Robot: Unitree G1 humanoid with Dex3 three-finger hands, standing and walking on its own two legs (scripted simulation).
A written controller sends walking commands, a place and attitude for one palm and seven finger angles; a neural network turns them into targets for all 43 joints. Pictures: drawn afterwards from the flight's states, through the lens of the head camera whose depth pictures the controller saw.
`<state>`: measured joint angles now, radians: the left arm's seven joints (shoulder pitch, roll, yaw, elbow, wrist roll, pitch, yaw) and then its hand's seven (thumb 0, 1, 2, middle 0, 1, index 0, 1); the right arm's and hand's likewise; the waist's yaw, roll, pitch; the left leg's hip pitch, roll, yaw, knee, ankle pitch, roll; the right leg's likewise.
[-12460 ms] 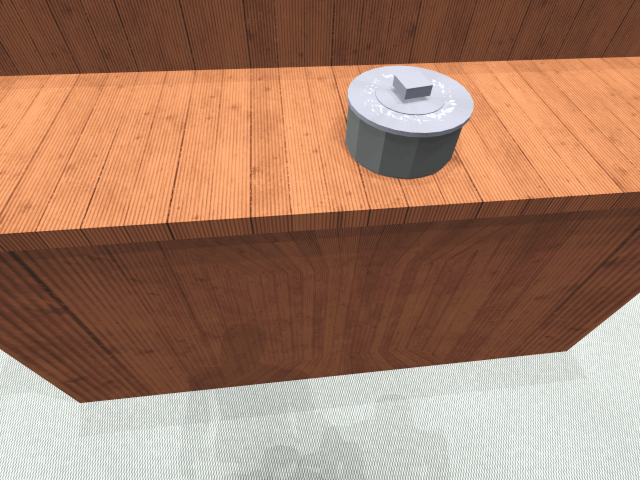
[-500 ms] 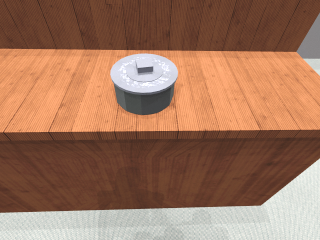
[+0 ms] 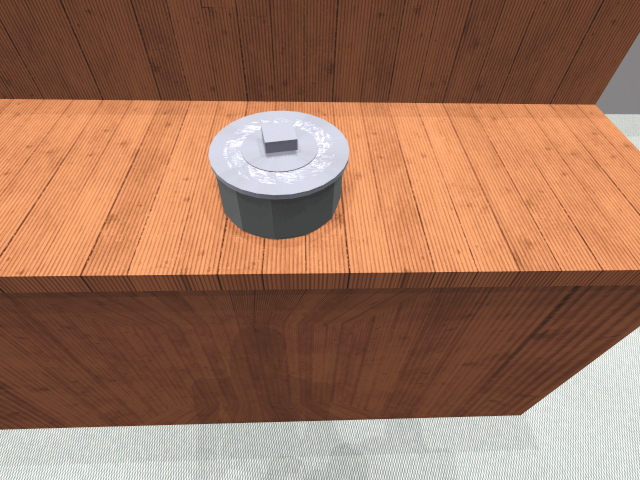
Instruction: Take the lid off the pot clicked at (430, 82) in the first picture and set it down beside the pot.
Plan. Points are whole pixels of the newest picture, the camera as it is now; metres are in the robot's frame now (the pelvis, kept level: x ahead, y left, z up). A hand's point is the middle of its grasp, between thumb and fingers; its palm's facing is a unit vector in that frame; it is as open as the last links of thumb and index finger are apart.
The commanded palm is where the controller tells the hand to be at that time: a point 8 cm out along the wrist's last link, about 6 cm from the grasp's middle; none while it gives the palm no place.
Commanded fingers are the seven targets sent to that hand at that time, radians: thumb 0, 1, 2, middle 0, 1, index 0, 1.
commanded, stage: look again from close up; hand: left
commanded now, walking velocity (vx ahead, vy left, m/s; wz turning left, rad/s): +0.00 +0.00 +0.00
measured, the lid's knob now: (279, 137) +0.54 +0.10 +0.15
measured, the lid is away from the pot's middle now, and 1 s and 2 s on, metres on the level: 0.00 0.00 0.00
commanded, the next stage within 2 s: lift the closed hand beside the body in 0.08 s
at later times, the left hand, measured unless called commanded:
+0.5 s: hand out of the picture +0.13 +0.17 -0.03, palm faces +0.16 -0.96 -0.23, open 5.4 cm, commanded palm +0.08 +0.23 +0.00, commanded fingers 0.00 0.90 0.90 -0.95 -1.12 -0.95 -1.12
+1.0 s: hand out of the picture +0.10 +0.22 +0.08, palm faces +0.32 -0.85 -0.41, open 3.1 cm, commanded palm +0.05 +0.26 +0.11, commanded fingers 0.00 0.90 0.90 -1.30 -1.50 -1.30 -1.50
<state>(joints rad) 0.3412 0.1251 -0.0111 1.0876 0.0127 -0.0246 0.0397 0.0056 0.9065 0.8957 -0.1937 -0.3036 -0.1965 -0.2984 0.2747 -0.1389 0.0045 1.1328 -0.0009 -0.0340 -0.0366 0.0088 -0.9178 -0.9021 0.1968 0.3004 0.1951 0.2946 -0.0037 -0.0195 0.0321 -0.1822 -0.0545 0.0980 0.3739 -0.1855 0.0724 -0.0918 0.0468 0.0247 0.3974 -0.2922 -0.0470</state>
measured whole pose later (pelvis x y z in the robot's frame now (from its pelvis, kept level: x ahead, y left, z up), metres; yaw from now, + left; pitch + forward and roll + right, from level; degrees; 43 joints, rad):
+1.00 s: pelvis -0.03 -0.02 +0.00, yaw +3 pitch -5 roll -1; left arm 0.71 0.31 0.19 -0.34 -0.04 -0.10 0.06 0.02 0.89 0.90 -1.27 -1.48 -1.28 -1.48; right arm 0.22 -0.19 0.03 0.60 0.01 -0.07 -0.05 0.01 -0.90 -0.90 0.20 0.30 0.20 0.30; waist 0.06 0.07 0.01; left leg -0.17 -0.03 0.03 0.41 -0.16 0.05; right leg -0.02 0.08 -0.04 0.33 -0.24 -0.07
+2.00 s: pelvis -0.06 +0.02 -0.01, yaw +2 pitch -3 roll -1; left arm 0.45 0.60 0.23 -0.63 0.54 0.11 0.05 0.01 0.76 0.97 -1.27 -1.37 -1.28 -1.36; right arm 0.13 -0.28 0.03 0.53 0.03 0.08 0.01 0.01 -0.90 -0.90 0.20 0.30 0.20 0.30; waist 0.09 0.12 0.01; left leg -0.30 -0.05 0.08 0.50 -0.16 0.10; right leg -0.20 0.04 -0.02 0.52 -0.28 -0.02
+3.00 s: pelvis -0.08 +0.01 -0.01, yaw +5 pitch -4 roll -1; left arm -0.36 0.68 -0.01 -0.08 0.76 0.18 -0.41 0.00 -0.41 1.73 -0.89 -0.09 -0.90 -0.09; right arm 0.10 -0.30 0.05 0.60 0.06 0.06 0.03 0.01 -0.90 -0.90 0.20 0.30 0.19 0.29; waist 0.07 0.14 0.02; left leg -0.28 -0.08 0.04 0.46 -0.11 0.10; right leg -0.18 0.02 -0.06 0.52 -0.26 -0.03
